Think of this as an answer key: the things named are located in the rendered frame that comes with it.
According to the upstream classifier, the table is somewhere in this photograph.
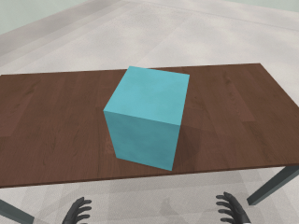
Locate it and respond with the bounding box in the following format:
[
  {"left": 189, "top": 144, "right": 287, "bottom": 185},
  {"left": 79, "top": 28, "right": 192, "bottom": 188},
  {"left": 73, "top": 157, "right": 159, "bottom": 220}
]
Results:
[{"left": 0, "top": 63, "right": 299, "bottom": 224}]

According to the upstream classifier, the robot left hand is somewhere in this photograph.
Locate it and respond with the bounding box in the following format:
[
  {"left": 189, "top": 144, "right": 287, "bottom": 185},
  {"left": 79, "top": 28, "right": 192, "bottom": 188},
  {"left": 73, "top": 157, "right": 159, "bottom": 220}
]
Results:
[{"left": 62, "top": 197, "right": 92, "bottom": 224}]

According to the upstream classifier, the robot right hand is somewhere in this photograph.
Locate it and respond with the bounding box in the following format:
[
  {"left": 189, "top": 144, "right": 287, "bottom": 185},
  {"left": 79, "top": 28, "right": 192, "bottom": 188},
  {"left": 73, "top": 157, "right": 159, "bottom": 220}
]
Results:
[{"left": 216, "top": 191, "right": 251, "bottom": 224}]

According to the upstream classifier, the carton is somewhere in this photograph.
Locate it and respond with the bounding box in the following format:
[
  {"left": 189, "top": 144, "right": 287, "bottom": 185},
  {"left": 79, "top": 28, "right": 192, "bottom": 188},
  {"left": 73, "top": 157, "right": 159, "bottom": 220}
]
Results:
[{"left": 103, "top": 65, "right": 190, "bottom": 171}]

